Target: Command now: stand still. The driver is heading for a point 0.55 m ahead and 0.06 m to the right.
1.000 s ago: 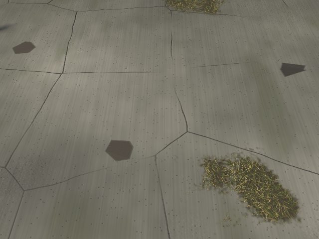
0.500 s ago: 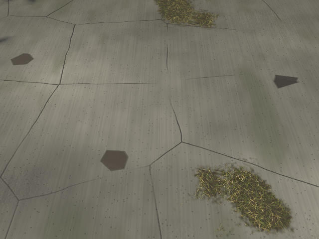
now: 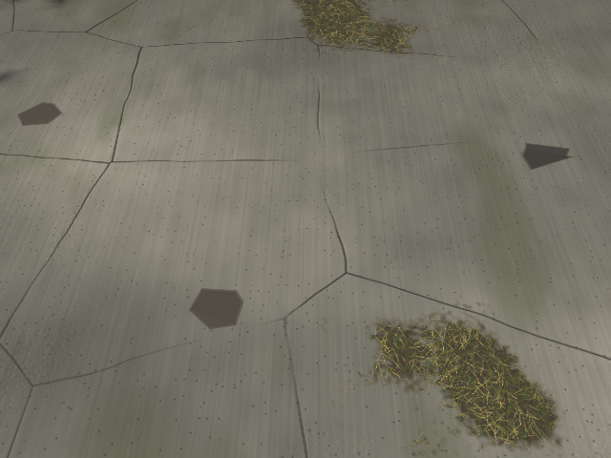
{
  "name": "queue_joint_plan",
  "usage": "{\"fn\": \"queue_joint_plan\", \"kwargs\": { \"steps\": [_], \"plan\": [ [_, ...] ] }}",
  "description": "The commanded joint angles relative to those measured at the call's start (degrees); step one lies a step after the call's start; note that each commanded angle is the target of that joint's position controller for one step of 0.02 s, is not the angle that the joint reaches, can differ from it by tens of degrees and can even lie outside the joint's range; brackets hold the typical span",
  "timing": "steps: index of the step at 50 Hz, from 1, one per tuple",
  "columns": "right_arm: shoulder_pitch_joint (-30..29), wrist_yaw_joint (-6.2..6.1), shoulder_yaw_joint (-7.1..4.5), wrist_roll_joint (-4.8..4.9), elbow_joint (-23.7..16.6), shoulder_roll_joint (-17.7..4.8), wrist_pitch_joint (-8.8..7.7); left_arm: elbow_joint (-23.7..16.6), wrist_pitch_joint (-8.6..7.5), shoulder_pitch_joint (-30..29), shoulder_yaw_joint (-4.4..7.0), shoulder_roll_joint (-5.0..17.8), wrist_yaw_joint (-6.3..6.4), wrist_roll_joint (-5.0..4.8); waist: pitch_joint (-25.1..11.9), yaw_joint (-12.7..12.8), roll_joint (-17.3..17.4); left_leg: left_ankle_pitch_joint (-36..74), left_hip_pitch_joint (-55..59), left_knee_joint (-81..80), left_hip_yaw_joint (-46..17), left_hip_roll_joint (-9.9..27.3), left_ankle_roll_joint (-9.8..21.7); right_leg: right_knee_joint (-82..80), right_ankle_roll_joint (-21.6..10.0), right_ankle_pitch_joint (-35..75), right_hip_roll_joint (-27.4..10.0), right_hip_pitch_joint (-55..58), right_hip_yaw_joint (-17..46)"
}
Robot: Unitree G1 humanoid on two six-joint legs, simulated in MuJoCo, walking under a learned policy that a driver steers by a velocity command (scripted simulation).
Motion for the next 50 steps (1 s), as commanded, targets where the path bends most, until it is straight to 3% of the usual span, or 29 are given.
{"fn": "queue_joint_plan", "kwargs": {
  "steps": [1, 27, 29, 31, 33, 34, 36, 38, 40, 42, 43, 44, 45, 46, 47, 48, 50],
  "plan": [
    [3.43, -0.2, -0.58, 0.0, -0.35, -4.67, -0.2, -0.59, -0.28, 3.21, 0.8, 5.16, 0.2, 0.01, 1.82, -0.02, -0.33, 7.31, -3.23, -2.59, -3.27, 4.84, 1.9, -3.82, -0.82, 6.61, -7.46, 0.3, 6.7],
    [6.4, -0.55, -0.5, -0.03, 0.16, -2.62, -0.25, 0.34, -0.41, 5.73, 0.98, 3.2, 0.47, 0.01, 2.62, 0.01, -0.33, 6.98, -3.72, -1.64, -2.7, 4.92, 1.67, -3.38, -1.03, 7.41, -7.28, 0.13, 6.7],
    [6.68, -0.51, -0.45, -0.35, 0.11, -2.2, -0.17, 0.37, -0.22, 6.12, 1.21, 3.65, 0.41, 0.11, 2.16, 0.34, -1.32, -0.35, -4.3, -1.06, -1.63, 3.38, 1.98, -5.37, -1.45, -4.96, -6.67, 0.0, 7.58],
    [5.94, -0.19, -0.8, -0.98, -1.17, -2.4, -0.09, 0.44, 0.46, 7.83, 2.49, 6.43, 0.32, 0.01, 3.62, 1.23, -5.03, -12.37, -9.52, 5.77, 1.72, -0.25, 3.02, -7.3, -4.34, -23.24, -7.98, -0.54, 11.8],
    [3.2, 0.6, -0.71, -2.02, -3.56, -1.32, -0.46, 1.19, 0.89, 12.15, 3.52, 7.81, 0.07, 0.22, 7.03, 3.13, -8.19, -16.24, -17.46, 14.94, 5.58, -1.31, 3.6, -12.39, -8.98, -37.27, -14.71, -0.93, 21.3],
    [1.71, 0.98, -0.67, -2.34, -4.78, -1.03, -0.99, 1.4, 0.76, 13.18, 3.78, 7.54, -0.06, 0.42, 9.02, 3.54, -8.29, -14.47, -19.07, 19.25, 6.46, 0.55, 3.73, -14.41, -11.07, -38.18, -18.06, -3.08, 25.27],
    [-0.11, 1.66, -1.06, -2.02, -6.72, -1.61, -2.18, 0.76, -0.09, 12.54, 4.16, 7.57, -0.36, 1.09, 9.7, 3.02, -6.4, -14.94, -22.47, 25.02, 5.63, 2.9, 3.94, -15.95, -12.66, -32.2, -20.32, -3.18, 27.07],
    [0.38, 2.38, -1.47, -1.51, -7.75, -1.81, -3.29, -0.23, -1.05, 10.52, 4.47, 8.01, -0.56, 0.91, 8.14, 1.34, -5.18, -14.16, -21.12, 22.58, 5.82, 3.68, 4.28, -14.69, -11.6, -25.35, -19.04, -2.86, 22.95],
    [2.36, 2.68, -1.87, -0.9, -7.86, -1.46, -3.92, -1.3, -1.65, 7.8, 4.57, 7.8, -0.7, 0.34, 6.49, -0.69, -5.44, -10.26, -12.53, 15.19, 7.86, 2.17, 4.56, -12.36, -9.63, -19.94, -15.66, -6.63, 16.78],
    [10.87, 2.44, -2.32, -0.47, -4.87, -0.5, -4.07, -2.33, -1.81, 5.1, 4.63, 7.42, -0.84, -0.22, 5.27, -4.5, -3.87, -2.95, 4.19, 4.96, 11.08, -1.35, 4.63, -5.85, -7.81, -19.77, -11.5, -16.18, 11.18],
    [15.47, 2.03, -2.94, -0.74, -3.55, -1.94, -4.24, -3.09, -2.26, 4.41, 4.14, 5.78, -1.0, 0.2, 4.41, -6.08, -0.45, -5.51, 12.0, 1.63, 7.43, 0.49, 4.65, 1.23, -6.44, -19.29, -8.78, -21.86, 8.02],
    [21.99, 1.5, -3.96, -1.62, -2.95, -6.25, -4.71, -4.58, -2.91, 3.41, 2.88, 1.47, -1.48, 0.52, 1.72, -8.26, 11.31, -19.55, 17.23, -8.8, -12.22, 14.28, 6.21, 20.14, -3.89, -16.95, -2.54, -27.13, -0.3],
    [26.34, 1.62, -5.22, -0.86, -1.58, -11.07, -4.02, -6.47, -3.05, 3.15, 3.1, 2.04, -2.01, 0.89, 3.06, -7.79, 16.79, -34.09, 15.84, -16.3, -31.59, 23.34, 11.37, 32.93, -3.55, -20.89, 0.88, -35.96, -3.32],
    [20.11, 1.6, -4.75, -0.89, -3.11, -8.47, -3.64, -6.69, -3.05, 1.98, 3.64, 5.02, -2.63, 2.37, 8.34, -4.18, 7.82, -35.73, 9.06, -16.26, -30.86, 23.22, 12.41, 40.69, -3.94, -16.2, -3.73, -36.93, -0.09],
    [14.6, 2.07, -4.3, -0.68, -5.35, -7.04, -4.13, -6.71, -3.37, 1.06, 3.48, 4.1, -3.3, 2.16, 9.84, -2.05, 3.38, -29.26, 5.08, -16.13, -25.08, 20.66, 11.69, 41.89, -3.75, -10.22, -5.64, -36.35, 1.23],
    [11.7, 2.17, -4.1, -0.65, -6.43, -6.3, -4.76, -6.01, -3.65, 2.25, 3.21, 2.76, -3.71, 1.42, 9.1, -0.4, 2.17, -20.01, 4.26, -16.63, -18.31, 17.98, 10.35, 41.24, -2.94, -5.7, -6.76, -34.24, 1.73],
    [11.95, 1.72, -3.4, -0.61, -6.27, -4.18, -5.93, -5.28, -3.25, 2.82, 3.59, 3.29, -4.18, 1.39, 6.64, 0.51, 1.71, -3.68, 5.95, -16.15, -8.0, 14.51, 8.21, 41.12, -1.66, -0.77, -6.85, -32.35, 0.78]
  ]
}}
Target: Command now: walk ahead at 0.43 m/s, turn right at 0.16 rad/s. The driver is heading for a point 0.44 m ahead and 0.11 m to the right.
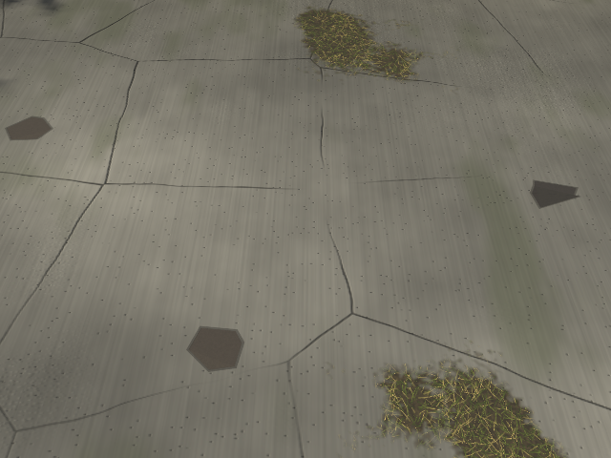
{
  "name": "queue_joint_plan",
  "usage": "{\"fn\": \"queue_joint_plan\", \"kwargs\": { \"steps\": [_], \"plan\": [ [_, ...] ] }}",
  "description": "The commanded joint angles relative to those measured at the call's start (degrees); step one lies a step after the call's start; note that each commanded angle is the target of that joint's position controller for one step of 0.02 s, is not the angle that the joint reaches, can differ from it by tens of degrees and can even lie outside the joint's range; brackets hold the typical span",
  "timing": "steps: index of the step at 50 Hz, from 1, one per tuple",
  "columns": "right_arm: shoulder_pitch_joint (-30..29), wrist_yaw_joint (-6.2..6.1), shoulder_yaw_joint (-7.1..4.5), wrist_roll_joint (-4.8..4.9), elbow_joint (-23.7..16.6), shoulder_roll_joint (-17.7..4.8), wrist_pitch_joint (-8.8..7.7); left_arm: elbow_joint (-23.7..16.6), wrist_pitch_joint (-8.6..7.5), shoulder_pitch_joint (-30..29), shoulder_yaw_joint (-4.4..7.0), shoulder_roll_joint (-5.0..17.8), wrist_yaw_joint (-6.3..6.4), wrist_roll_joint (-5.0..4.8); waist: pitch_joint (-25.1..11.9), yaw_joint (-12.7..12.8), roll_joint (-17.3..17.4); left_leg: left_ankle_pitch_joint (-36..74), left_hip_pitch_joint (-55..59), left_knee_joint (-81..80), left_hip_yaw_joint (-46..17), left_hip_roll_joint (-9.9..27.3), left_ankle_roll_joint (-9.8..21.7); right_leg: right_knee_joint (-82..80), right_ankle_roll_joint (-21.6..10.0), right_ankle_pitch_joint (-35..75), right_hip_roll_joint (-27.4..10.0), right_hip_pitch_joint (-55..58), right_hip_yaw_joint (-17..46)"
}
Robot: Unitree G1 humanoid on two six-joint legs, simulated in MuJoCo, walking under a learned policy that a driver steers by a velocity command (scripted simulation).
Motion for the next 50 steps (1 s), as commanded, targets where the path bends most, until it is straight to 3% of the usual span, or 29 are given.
{"fn": "queue_joint_plan", "kwargs": {
  "steps": [1, 4, 8, 10, 13, 15, 16, 17, 18, 19, 20, 21, 22, 24, 27, 30, 32, 36, 39, 40, 41, 42, 43, 44, 45, 46, 47, 48, 50],
  "plan": [
    [4.95, -0.46, -0.52, 0.1, -0.46, -5.02, -1.61, -2.49, -0.38, -1.14, 0.42, 1.93, -0.85, -0.14, 8.1, 0.24, 4.71, 7.34, 6.65, -15.35, -13.68, 15.2, 2.61, 4.51, 0.87, 6.55, -2.32, -17.37, 1.43],
    [8.81, -0.68, 0.05, -0.03, 0.98, -4.22, -1.89, -4.46, 0.45, -5.7, 0.44, 1.26, -0.61, -0.71, 7.63, -0.3, 6.05, 25.33, 8.13, -13.27, -5.88, 13.8, 0.83, 4.1, 1.14, 8.95, -0.87, -20.03, 0.03],
    [8.02, -1.25, 0.77, -0.13, 0.55, -3.69, -2.07, -9.04, 0.46, -15.98, -0.62, -0.38, -0.65, -0.72, 9.9, -1.31, 6.48, 35.68, 5.54, -13.26, 0.4, 12.34, 0.11, -9.32, 1.31, 13.76, 0.64, -17.86, -4.46],
    [8.61, -1.73, 0.75, 0.0, 0.85, -4.78, -2.18, -10.91, 0.54, -19.49, -1.2, -0.86, -0.7, -0.8, 10.1, -1.88, 7.05, 41.91, 5.66, -12.75, 2.63, 12.95, -0.06, -17.34, 0.53, 14.42, 1.84, -13.06, -7.96],
    [8.41, -2.74, 0.14, 0.29, 1.07, -7.64, -2.53, -10.8, 0.45, -15.18, -0.43, 1.89, -0.33, -0.8, 5.81, 1.05, 8.48, 65.58, 10.19, -2.79, 5.35, 14.71, -0.94, -21.51, -2.9, 11.9, 5.84, -3.63, -11.19],
    [6.22, -3.23, -0.69, 0.13, 0.16, -9.82, -2.03, -7.47, 0.08, -3.38, 1.07, 4.69, 0.03, -0.68, -0.76, 6.3, 9.93, 70.66, 10.75, 12.96, 5.56, 16.53, -0.78, -22.91, -6.21, 9.09, 7.56, 7.36, -9.78],
    [4.3, -2.88, -1.11, 0.3, -0.69, -10.63, -1.77, -5.22, -0.18, 3.73, 2.09, 6.26, 0.22, -0.27, -3.83, 10.01, 9.67, 63.05, 7.06, 24.69, 5.9, 16.13, -0.58, -27.64, -8.22, 10.12, 7.25, 15.99, -7.56],
    [1.89, -2.02, -1.16, 0.32, -2.71, -10.05, -1.77, -4.47, 0.0, 9.02, 3.57, 9.74, 0.69, 0.37, -6.94, 12.97, 5.06, 41.22, -3.0, 43.33, 7.05, 12.39, -0.39, -31.76, -11.69, 3.08, -0.54, 25.62, 3.61],
    [4.38, -0.87, -0.59, 0.49, -6.54, -3.88, -2.03, -6.27, 0.77, 4.94, 4.67, 14.39, 0.73, 0.42, -10.23, 5.85, -9.62, -13.7, -26.68, 65.45, 3.11, -0.67, -2.68, -35.85, -20.92, 8.8, -17.18, 39.05, 36.52],
    [0.02, -0.18, -1.11, 0.28, -8.79, -7.5, -2.52, -6.1, 1.16, 4.13, 4.76, 14.06, 0.51, -1.27, -10.99, 6.84, -2.17, -10.18, -35.07, 68.39, -7.72, 1.04, -1.48, -42.51, -23.37, -0.2, -17.96, 38.98, 42.87],
    [-4.79, 0.25, -1.21, 0.39, -10.8, -8.43, -3.21, -6.62, 1.08, 0.41, 3.97, 11.05, 0.82, -1.43, -3.15, 5.2, 0.73, -4.88, -38.09, 63.99, -8.44, 4.38, -0.99, -45.22, -20.6, -2.51, -17.35, 32.06, 37.1],
    [-4.69, 0.15, -1.36, 0.59, -10.56, -8.31, -3.44, -6.92, 0.72, -2.36, 3.05, 7.52, 0.95, -1.22, 2.79, 2.01, 6.05, -1.95, -34.91, 58.24, -7.34, 6.56, -1.15, -46.53, -17.38, 8.56, -15.81, 22.92, 30.35],
    [-4.41, -0.2, -1.43, -0.05, -10.19, -7.59, -2.65, -7.34, -0.05, -3.84, 2.35, 5.78, 1.23, -1.05, 4.12, -0.34, 8.5, -1.74, -29.73, 54.45, -7.24, 7.71, -2.06, -45.89, -15.16, 22.48, -13.31, 16.72, 24.42],
    [-1.15, -0.33, -1.15, -1.32, -9.44, -5.37, 0.01, -7.15, -1.61, -3.38, 1.61, 5.15, 1.54, -1.34, 3.19, -2.8, 6.98, -3.39, -22.18, 49.09, -6.38, 8.09, -3.76, -44.31, -12.9, 43.1, -10.02, 10.52, 14.83],
    [-3.29, -0.11, -1.26, -0.99, -10.66, -5.15, 1.82, -5.82, -2.33, 0.04, 1.6, 7.28, 1.5, -1.38, 2.21, -2.88, 2.28, 1.81, -22.22, 40.63, -3.45, 6.95, -4.63, -42.63, -8.71, 59.37, -5.87, 11.21, 7.5],
    [-9.09, 0.28, -1.05, -0.43, -12.52, -5.31, 2.41, -5.56, -1.46, 2.28, 0.86, 6.26, 1.76, -1.57, 0.87, -0.78, -1.7, 9.14, -23.04, 31.58, -1.15, 5.62, -4.46, -41.2, -2.55, 62.54, -2.93, 14.74, 4.01],
    [-12.83, 0.27, -0.68, -0.06, -13.54, -5.03, 2.49, -5.25, -0.98, 3.77, 0.45, 5.86, 2.2, -1.56, 0.55, 0.97, -2.75, 12.71, -23.09, 25.63, -0.22, 4.79, -4.05, -40.49, -0.45, 61.88, -2.69, 17.66, 3.61],
    [-15.7, -0.42, -0.3, 0.28, -13.67, -5.68, 2.35, -4.28, -0.4, 5.84, -0.08, 5.58, 3.26, -0.67, 0.38, 2.69, -3.49, 12.53, -22.18, 18.11, -0.26, 3.3, -3.11, -37.74, -0.5, 62.0, -5.33, 24.01, 5.3],
    [-10.44, -1.2, -0.72, 0.19, -11.35, -7.12, 1.62, -4.09, -0.38, 4.18, -0.09, 6.06, 3.82, -0.46, 0.64, 0.15, -3.69, 7.23, -15.69, 11.81, -1.05, 1.79, -1.11, -32.16, -1.56, 66.01, -7.46, 25.07, 7.6],
    [-6.86, -1.56, -0.93, 0.08, -9.88, -7.41, 1.18, -4.03, -0.56, 3.11, -0.05, 6.38, 3.87, -0.88, 0.45, -1.95, -2.84, 10.32, -11.57, 5.87, -1.51, 1.98, -0.27, -28.65, -1.07, 64.65, -7.31, 25.03, 7.82],
    [-1.55, -1.89, -1.14, -0.31, -8.1, -7.91, 0.37, -4.37, -0.96, 1.58, -0.14, 6.58, 3.73, -1.57, -1.41, -4.81, -1.12, 23.73, -2.39, 0.04, -4.26, 4.97, 0.86, -23.1, 0.0, 58.1, -6.18, 21.24, 7.48],
    [3.52, -2.11, -1.76, -0.77, -7.08, -11.37, -0.13, -5.52, -1.39, 3.58, -0.56, 5.25, 3.59, -2.37, -7.35, -4.66, 5.75, 55.59, 10.35, 4.25, -14.31, 16.33, 4.76, -12.47, 1.29, 31.27, -2.0, 13.54, 5.63],
    [1.35, -1.77, -1.17, 0.35, -7.04, -10.09, 0.63, -2.87, -0.04, 11.49, -0.72, 1.75, 3.41, -3.73, -12.78, -1.59, 14.69, 71.91, 14.03, 4.85, -25.31, 27.27, 15.96, -1.17, 3.39, -14.99, 6.45, 7.58, 2.92],
    [-1.79, -1.05, -0.24, 1.21, -7.93, -7.36, 0.86, -2.07, 1.36, 9.33, 0.01, 5.13, 3.58, -1.63, -9.85, -0.6, 7.2, 58.78, 6.45, 1.56, -25.08, 25.43, 16.28, 1.55, 2.54, -19.09, 5.44, 7.17, 5.81],
    [-6.14, -1.01, 0.2, 0.88, -8.34, -6.26, 1.04, -2.15, 2.0, 6.14, 0.04, 4.21, 3.36, -0.36, -3.6, 0.28, 5.34, 46.76, -0.22, -1.55, -21.83, 22.59, 14.6, 1.85, 2.88, -16.88, 4.59, 6.27, 6.4],
    [-9.08, -1.26, 0.8, 0.39, -8.67, -5.03, 1.39, -2.0, 2.58, 4.59, -0.21, 2.91, 3.02, 0.01, -0.87, 1.49, 3.67, 36.19, -5.06, -4.53, -18.93, 19.86, 12.15, -0.99, 3.37, -14.06, 3.23, 7.34, 6.56],
    [-10.42, -1.7, 1.1, 0.12, -8.57, -4.85, 1.66, -1.93, 3.31, 3.51, -0.32, 2.39, 2.77, -0.08, 1.25, 2.34, 5.21, 28.57, -8.91, -6.82, -16.13, 17.46, 9.93, -5.06, 4.02, -12.0, 2.19, 9.08, 6.03],
    [-11.03, -1.85, 1.05, -0.11, -8.15, -5.46, 1.99, -1.12, 3.94, 4.69, -0.71, 1.36, 2.66, -0.12, 1.65, 3.13, 7.5, 23.57, -10.96, -7.71, -13.43, 14.79, 8.14, -8.45, 4.73, -10.71, 2.33, 11.25, 4.3],
    [-8.87, -1.71, 0.89, -0.3, -7.13, -6.53, 2.2, 0.07, 4.71, 5.01, -1.05, 0.85, 3.08, -0.66, 0.58, 2.29, 7.95, 17.65, -9.19, -7.89, -12.67, 13.49, 6.73, -15.12, 5.5, -10.28, 2.76, 12.08, 2.22]
  ]
}}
